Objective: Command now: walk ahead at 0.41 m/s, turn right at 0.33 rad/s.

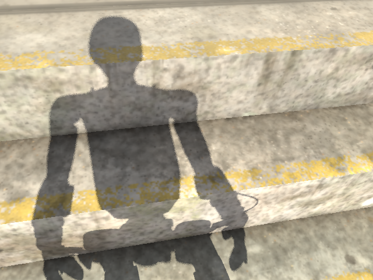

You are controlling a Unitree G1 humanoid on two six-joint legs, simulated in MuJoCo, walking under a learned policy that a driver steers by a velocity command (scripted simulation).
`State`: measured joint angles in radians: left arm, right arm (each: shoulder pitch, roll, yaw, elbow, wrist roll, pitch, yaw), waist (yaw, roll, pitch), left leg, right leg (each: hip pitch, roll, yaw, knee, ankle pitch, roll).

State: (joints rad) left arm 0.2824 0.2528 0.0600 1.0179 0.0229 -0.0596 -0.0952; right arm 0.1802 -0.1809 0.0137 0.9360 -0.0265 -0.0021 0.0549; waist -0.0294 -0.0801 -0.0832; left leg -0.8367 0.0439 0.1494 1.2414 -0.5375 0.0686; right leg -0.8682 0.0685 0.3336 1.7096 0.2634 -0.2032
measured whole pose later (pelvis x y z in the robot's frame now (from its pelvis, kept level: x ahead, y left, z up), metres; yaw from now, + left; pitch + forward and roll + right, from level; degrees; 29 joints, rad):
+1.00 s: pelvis +0.46 -0.05 +0.35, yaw +9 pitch +11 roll +4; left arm 0.39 0.15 -0.02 1.21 0.10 -0.06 -0.16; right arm -0.08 -0.12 0.08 0.77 -0.01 0.11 0.12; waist -0.03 -0.08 -0.22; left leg -1.26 -0.02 0.10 1.63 -0.31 0.24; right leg -0.10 -0.11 -0.28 0.15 -0.12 -0.10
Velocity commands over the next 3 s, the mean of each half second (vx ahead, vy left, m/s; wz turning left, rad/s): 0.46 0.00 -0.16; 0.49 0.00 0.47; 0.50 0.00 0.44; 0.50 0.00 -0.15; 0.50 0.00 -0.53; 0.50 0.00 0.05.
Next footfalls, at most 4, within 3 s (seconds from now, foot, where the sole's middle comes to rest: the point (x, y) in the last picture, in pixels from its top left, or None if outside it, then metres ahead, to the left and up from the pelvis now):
0.54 right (246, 279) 0.38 -0.17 -0.45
1.00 left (155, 169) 0.57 0.08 -0.24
1.44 right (212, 20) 0.89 -0.06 -0.02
2.02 left None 1.10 0.26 -0.02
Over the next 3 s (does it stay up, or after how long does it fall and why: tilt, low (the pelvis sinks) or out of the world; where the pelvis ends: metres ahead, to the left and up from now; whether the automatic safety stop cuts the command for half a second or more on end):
stays up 1.48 0.10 0.75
